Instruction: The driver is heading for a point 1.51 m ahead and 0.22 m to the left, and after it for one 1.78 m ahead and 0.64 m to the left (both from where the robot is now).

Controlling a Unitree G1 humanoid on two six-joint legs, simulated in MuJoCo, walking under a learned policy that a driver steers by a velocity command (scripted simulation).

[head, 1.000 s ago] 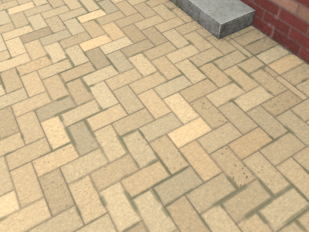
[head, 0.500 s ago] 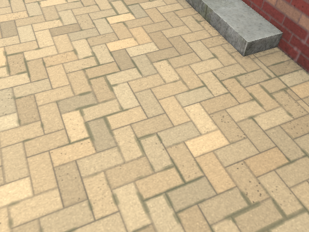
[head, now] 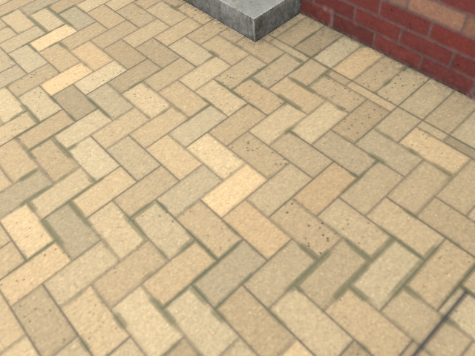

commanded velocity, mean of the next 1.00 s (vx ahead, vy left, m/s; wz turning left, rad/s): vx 0.29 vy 0.00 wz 0.21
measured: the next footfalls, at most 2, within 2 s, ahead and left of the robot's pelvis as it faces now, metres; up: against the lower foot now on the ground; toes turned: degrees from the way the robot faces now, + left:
left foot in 0.38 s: +0.07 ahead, +0.14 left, +0.00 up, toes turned -4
right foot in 0.78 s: +0.39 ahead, -0.08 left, +0.00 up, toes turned +14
